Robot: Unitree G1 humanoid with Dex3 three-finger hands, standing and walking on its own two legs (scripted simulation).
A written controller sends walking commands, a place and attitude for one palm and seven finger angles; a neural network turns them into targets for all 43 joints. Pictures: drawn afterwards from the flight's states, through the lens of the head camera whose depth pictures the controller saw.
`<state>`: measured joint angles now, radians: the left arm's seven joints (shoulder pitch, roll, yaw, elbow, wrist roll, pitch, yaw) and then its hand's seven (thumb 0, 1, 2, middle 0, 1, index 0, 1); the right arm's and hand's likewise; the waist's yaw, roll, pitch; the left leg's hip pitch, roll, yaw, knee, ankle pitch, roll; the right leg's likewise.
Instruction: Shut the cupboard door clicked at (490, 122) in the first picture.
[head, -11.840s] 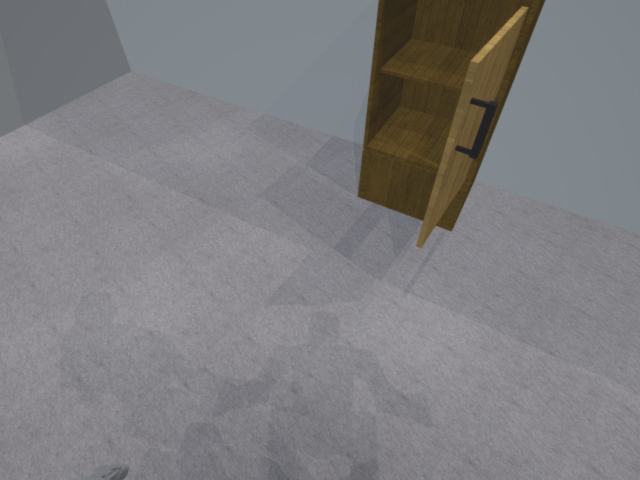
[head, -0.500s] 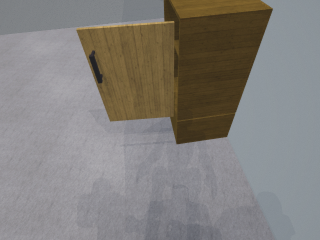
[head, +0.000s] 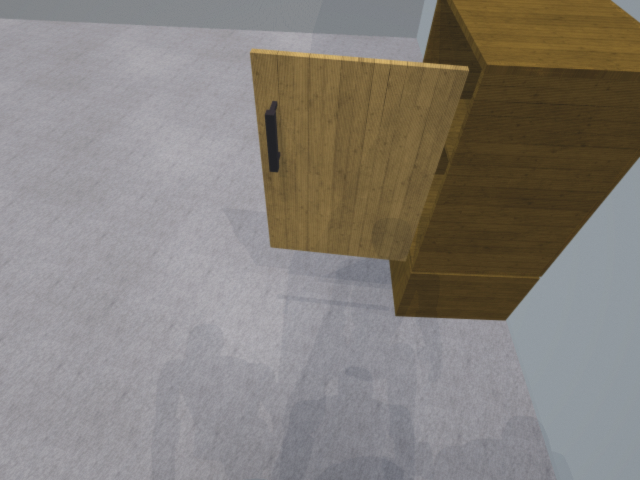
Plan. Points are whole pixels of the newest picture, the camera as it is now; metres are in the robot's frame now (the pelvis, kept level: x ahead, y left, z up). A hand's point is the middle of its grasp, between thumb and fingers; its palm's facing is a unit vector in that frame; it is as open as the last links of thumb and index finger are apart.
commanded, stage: take the last steps up to it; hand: left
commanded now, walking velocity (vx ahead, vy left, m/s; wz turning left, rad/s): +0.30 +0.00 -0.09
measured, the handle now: (274, 137) +0.77 +0.20 -0.03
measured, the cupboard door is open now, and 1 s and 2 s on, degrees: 85 85 85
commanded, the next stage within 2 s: come to a stop and stand still in 0.44 s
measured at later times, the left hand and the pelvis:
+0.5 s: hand (236, 359) +0.31 +0.18 -0.14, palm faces -0.09 -0.97 -0.21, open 7.4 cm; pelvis +0.16 +0.01 +0.00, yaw -4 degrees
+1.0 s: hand (207, 376) +0.28 +0.23 -0.17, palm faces +0.01 -0.98 -0.21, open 7.3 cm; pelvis +0.22 +0.04 +0.01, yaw -5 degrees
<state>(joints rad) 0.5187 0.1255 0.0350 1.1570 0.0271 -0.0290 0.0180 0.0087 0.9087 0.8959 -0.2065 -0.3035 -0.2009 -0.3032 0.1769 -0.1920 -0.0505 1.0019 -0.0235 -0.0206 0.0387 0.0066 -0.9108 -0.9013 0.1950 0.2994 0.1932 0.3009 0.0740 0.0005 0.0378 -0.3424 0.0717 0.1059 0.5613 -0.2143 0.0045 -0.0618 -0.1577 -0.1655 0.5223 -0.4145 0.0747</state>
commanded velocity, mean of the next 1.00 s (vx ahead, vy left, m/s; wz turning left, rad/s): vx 0.03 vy -0.01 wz -0.03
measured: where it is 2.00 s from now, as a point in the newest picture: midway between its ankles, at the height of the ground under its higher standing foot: outside the picture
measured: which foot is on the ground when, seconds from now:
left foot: down 0.00-0.52, up 0.54-0.92, down 0.94-1.00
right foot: down 0.00-0.00, up 0.02-0.50, down 0.52-0.94, up 0.96-1.00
